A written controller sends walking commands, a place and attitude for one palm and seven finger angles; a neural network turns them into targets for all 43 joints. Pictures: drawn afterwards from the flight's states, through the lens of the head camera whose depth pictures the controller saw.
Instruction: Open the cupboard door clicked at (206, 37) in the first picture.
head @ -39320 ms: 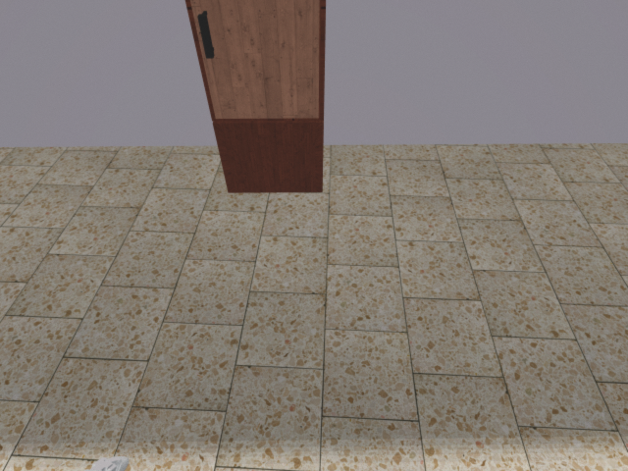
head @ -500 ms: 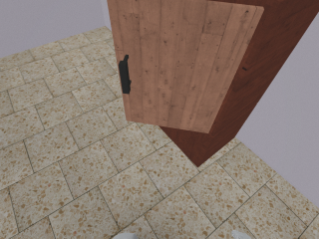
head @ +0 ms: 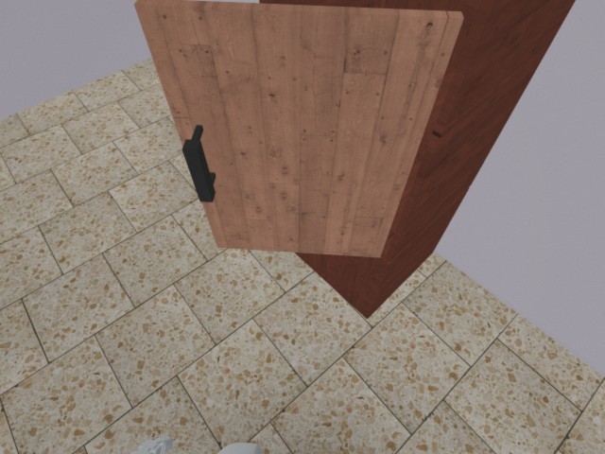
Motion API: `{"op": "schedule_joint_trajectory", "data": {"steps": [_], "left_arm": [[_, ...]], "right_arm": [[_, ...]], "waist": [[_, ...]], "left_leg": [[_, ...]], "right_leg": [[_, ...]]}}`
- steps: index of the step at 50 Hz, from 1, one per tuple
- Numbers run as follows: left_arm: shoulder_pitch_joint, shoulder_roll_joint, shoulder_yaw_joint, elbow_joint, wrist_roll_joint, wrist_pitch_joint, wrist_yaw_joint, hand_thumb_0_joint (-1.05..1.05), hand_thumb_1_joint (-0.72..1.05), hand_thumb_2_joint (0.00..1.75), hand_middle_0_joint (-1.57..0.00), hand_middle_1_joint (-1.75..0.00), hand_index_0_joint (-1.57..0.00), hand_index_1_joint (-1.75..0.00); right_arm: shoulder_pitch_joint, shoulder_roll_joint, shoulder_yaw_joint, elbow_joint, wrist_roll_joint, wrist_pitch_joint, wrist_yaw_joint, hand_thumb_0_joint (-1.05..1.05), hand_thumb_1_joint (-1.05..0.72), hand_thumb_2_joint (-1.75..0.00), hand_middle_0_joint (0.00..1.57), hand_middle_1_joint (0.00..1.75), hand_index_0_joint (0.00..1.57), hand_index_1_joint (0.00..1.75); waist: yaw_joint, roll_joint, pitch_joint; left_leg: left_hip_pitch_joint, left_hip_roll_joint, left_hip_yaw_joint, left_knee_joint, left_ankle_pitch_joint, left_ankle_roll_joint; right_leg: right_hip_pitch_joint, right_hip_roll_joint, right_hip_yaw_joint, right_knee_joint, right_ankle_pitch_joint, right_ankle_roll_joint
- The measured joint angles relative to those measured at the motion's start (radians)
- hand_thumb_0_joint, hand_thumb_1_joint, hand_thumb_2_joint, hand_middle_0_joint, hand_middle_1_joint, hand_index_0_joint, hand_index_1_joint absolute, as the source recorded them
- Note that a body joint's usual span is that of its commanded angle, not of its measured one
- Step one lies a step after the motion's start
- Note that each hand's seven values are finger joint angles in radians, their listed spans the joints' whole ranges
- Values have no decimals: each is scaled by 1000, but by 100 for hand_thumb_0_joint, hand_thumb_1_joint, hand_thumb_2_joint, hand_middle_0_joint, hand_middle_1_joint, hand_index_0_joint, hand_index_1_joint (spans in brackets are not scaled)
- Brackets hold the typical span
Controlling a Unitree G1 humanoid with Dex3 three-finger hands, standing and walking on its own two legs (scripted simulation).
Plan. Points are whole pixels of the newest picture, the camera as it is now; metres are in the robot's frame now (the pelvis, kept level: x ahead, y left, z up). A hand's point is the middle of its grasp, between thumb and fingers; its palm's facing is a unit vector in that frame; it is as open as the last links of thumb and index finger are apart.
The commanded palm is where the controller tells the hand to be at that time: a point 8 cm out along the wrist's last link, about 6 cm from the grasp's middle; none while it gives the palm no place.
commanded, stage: come to a stop and stand still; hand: left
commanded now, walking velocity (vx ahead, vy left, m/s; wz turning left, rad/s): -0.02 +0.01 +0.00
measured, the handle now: (203, 164) +0.57 +0.21 -0.01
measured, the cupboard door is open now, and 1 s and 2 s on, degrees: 43 43 43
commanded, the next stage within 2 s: look again from close up in 1.30 s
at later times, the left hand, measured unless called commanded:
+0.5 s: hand out of the picture +0.02 +0.25 -0.16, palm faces +0.00 -0.95 -0.30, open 7.4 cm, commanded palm none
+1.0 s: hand out of the picture +0.00 +0.25 -0.15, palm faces -0.03 -0.94 -0.34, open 7.4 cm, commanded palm none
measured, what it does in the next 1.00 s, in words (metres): steps on the spot: left foot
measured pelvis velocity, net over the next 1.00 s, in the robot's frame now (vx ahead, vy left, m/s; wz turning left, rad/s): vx -0.05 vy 0.01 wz -0.02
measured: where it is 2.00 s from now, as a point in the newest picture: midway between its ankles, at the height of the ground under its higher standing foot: outside the picture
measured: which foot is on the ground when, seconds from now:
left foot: up 0.00-0.06, down 0.08-1.00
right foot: down 0.00-1.00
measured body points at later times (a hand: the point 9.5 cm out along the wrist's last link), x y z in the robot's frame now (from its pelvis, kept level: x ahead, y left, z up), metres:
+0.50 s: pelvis -0.04 +0.04 -0.01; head -0.05 +0.02 +0.44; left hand +0.02 +0.30 -0.13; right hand +0.03 -0.19 -0.16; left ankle -0.02 +0.12 -0.74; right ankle -0.01 -0.08 -0.74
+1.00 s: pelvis -0.05 +0.01 +0.01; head -0.07 -0.01 +0.46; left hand +0.01 +0.29 -0.12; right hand -0.04 -0.29 -0.14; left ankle -0.02 +0.12 -0.74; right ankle -0.01 -0.08 -0.74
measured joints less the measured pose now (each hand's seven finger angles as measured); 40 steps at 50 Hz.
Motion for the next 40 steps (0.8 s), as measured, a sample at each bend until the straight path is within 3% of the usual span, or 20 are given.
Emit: {"op": "schedule_joint_trajectory", "data": {"steps": [3, 5, 8, 12, 15, 19, 25, 40], "left_arm": [[8, 2, 1, 9, -3, 2, -2, 0, 91, 90, -20, -30, -20, -30], [22, 7, -7, 9, -11, 9, -5, 0, 91, 90, -20, -30, -20, -30], [74, 20, -14, -25, -6, 28, -4, 0, 91, 90, -20, -30, -20, -30], [138, 21, -13, -47, 2, 36, -7, 0, 91, 90, -20, -30, -20, -30], [164, 28, -9, -53, 3, 20, -9, 0, 91, 90, -20, -30, -20, -30], [177, 27, -16, -50, 2, 11, -12, 0, 91, 90, -20, -30, -20, -30], [171, 41, -21, -40, 0, 4, -14, 0, 91, 90, -20, -30, -20, -30], [134, 88, -30, 53, -2, -20, -26, 0, 91, 90, -20, -30, -20, -30]], "right_arm": [[-3, 6, 6, -8, -1, -15, 5, 0, -92, -90, 20, 30, 19, 30], [4, 6, 12, -24, -8, -26, 9, 0, -91, -90, 20, 30, 20, 30], [36, 15, 12, -91, -26, -40, 10, 0, -91, -90, 20, 30, 20, 30], [56, 15, 11, -164, -31, -55, -5, 1, -91, -90, 20, 30, 20, 30], [58, 18, 17, -185, -24, -67, -5, 0, -91, -90, 20, 30, 20, 30], [52, 12, 22, -174, -19, -68, 1, 0, -91, -90, 21, 30, 20, 30], [62, 0, 30, -134, -20, -72, 15, 1, -91, -90, 21, 30, 20, 30], [84, -115, 17, -11, -17, -79, 21, 1, -91, -90, 21, 30, 20, 30]], "waist": [[4, -19, -4], [2, -20, -6], [8, -34, -35], [7, 2, -78], [15, 12, -90], [15, 48, -101], [20, 47, -108], [1, 34, -104]], "left_leg": [[68, 8, 8, -207, 114, -2], [122, 15, 11, -334, 225, 25], [107, -2, 31, -300, 197, 76], [98, -1, 54, -287, 185, 97], [88, -12, 72, -261, 176, 98], [92, -15, 71, -273, 192, 102], [112, -23, 76, -337, 244, 103], [163, -13, 58, -473, 345, 78]], "right_leg": [[-5, -7, 2, 3, 6, 16], [-15, -6, -2, 41, -12, 32], [-47, -10, 26, 125, -101, 11], [-64, 13, 25, 179, -133, -5], [-35, 16, 26, 99, -27, -8], [-33, 13, 25, 99, -38, 14], [-23, 7, 30, 56, 2, 13], [25, 23, 11, -64, 87, -11]]}}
